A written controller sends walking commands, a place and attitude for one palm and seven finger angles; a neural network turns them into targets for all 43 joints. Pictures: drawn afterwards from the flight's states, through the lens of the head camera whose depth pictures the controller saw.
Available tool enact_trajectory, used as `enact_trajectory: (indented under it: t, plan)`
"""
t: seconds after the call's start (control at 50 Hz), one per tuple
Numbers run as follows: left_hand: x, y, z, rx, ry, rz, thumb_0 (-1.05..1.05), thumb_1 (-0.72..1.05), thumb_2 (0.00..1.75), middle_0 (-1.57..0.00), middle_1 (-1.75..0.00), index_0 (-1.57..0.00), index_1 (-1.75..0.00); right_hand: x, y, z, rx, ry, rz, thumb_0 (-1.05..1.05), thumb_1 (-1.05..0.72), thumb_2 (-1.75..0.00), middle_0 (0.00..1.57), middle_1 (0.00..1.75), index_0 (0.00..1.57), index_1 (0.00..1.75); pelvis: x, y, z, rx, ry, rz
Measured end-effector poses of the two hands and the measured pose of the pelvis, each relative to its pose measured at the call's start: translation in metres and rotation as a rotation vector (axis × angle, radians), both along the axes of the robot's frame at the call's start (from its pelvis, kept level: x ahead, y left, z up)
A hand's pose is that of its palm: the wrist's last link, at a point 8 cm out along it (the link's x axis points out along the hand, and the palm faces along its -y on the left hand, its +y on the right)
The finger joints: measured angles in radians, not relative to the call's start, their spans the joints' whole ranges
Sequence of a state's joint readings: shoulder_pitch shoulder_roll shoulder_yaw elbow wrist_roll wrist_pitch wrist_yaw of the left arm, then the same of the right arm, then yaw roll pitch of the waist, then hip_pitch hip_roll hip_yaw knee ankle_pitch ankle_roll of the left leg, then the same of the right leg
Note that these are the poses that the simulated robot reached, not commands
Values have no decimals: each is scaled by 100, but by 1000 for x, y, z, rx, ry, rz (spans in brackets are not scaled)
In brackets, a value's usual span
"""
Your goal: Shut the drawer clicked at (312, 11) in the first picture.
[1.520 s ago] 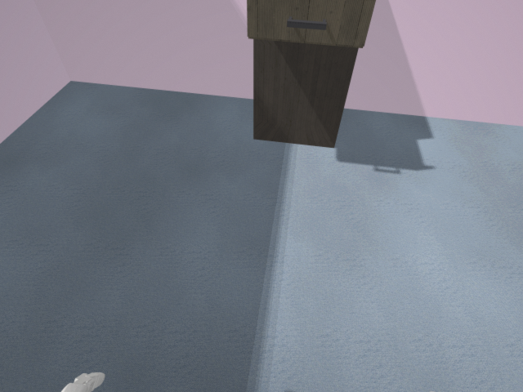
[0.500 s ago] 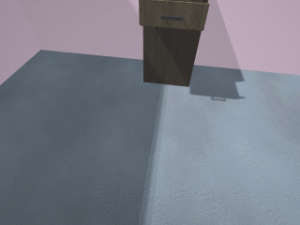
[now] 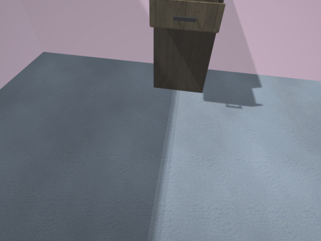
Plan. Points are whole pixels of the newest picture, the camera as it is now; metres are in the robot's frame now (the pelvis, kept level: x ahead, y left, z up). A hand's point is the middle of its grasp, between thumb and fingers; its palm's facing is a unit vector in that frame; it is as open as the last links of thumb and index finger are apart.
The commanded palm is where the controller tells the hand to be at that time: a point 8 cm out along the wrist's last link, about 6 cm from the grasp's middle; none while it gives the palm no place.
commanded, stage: walk to a spot facing it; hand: left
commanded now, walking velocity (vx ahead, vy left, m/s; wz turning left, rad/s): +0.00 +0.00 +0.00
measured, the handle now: (184, 17) +1.32 -0.07 +0.03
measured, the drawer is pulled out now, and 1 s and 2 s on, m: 0.29 0.29 0.29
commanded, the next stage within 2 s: turn to face it in 1.88 s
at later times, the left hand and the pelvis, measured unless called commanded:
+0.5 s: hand out of the picture +0.04 +0.15 -0.18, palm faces -0.05 -0.98 -0.17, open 7.4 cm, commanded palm none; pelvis +0.09 -0.02 -0.01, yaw -7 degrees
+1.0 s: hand (123, 156) +0.44 +0.17 -0.17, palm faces -0.31 -0.93 -0.22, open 7.4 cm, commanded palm none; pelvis +0.29 +0.00 -0.01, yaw -21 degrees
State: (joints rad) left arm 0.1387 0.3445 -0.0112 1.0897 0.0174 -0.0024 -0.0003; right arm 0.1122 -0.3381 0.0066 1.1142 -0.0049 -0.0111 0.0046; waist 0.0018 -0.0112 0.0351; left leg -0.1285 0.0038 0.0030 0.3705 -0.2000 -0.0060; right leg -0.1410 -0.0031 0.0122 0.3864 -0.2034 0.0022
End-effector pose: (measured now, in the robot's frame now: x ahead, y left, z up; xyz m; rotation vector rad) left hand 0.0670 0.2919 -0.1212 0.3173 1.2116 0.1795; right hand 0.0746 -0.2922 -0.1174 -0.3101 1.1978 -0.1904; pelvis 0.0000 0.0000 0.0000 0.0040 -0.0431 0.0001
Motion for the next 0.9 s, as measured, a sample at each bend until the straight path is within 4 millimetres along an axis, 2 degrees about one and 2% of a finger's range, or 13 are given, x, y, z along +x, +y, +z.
enact_trajectory:
  t: [0.16, 0.28, 0.36, 0.4, 0.44, 0.48, 0.54, 0.6, 0.68, 0.74, 0.78, 0.82, 0.9]
  plan:
    - [-7, -10, -9, -23, 43, 6, 1, 91, 89, -20, -29, -20, -30, -6, 11, -9, 29, 15, -19, 0, -91, -90, 20, 29, 20, 30, 8, 0, -3, 1, 11, -29]
    - [-20, -38, -27, -89, 142, 3, 1, 91, 89, -20, -29, -20, -30, -30, 27, -30, 92, 67, -104, 0, -91, -90, 20, 29, 20, 30, 31, -6, -13, 10, 25, -83]
    - [-17, -63, -36, -116, 184, 4, 1, 91, 89, -20, -29, -20, -30, -48, 28, -47, 130, 136, -172, 0, -91, -90, 20, 29, 20, 30, 53, -16, -22, -8, 21, -100]
    - [-15, -74, -37, -127, 172, 28, 1, 91, 89, -20, -29, -20, -30, -50, 29, -49, 139, 193, -177, 0, -91, -90, 20, 29, 20, 30, 63, -21, -23, -11, 26, -96]
    - [-18, -83, -35, -138, 186, 48, 1, 91, 89, -20, -29, -20, -30, -38, 31, -44, 141, 211, -174, 1, -91, -90, 20, 29, 20, 30, 74, -22, -19, -6, 28, -108]
    - [-23, -90, -31, -150, 231, 55, 0, 91, 89, -20, -29, -20, -30, -15, 32, -39, 144, 182, -176, 1, -91, -90, 20, 29, 20, 30, 86, -21, -14, -2, 32, -123]
    - [-27, -94, -25, -169, 321, 53, 0, 91, 89, -20, -29, -20, -30, 34, 35, -30, 151, 90, -185, 1, -91, -90, 20, 29, 20, 30, 106, -17, -9, 2, 43, -147]
    - [-19, -91, -24, -181, 392, 46, 0, 91, 89, -21, -30, -20, -30, 90, 42, -23, 156, -13, -179, 1, -91, -90, 19, 29, 20, 30, 128, -10, -8, -1, 51, -170]
    - [16, -71, -35, -182, 427, 46, 1, 91, 89, -21, -30, -20, -30, 161, 54, -19, 139, -127, -153, 1, -91, -90, 19, 29, 20, 30, 167, 4, -18, -9, 50, -193]
    - [62, -50, -51, -168, 413, 12, 1, 91, 89, -21, -30, -20, -30, 192, 61, -24, 108, -196, -170, 0, -91, -90, 20, 29, 20, 30, 194, 15, -30, -15, 37, -239]
    - [107, -40, -53, -148, 365, -37, 1, 91, 89, -21, -30, -20, -30, 195, 66, -22, 110, -193, -207, 0, -91, -90, 20, 29, 20, 30, 209, 17, -27, -6, 27, -267]
    - [160, -35, -50, -133, 289, -88, 1, 91, 89, -20, -29, -20, -30, 188, 73, -21, 119, -161, -252, 0, -91, -90, 20, 29, 20, 30, 223, 17, -21, 0, 24, -287]
    - [266, -41, -34, -117, 119, -184, 1, 92, 89, -20, -29, -19, -30, 165, 69, -18, 101, -87, -374, -2, -95, -90, 20, 29, 20, 30, 252, 15, -10, 13, 33, -324]
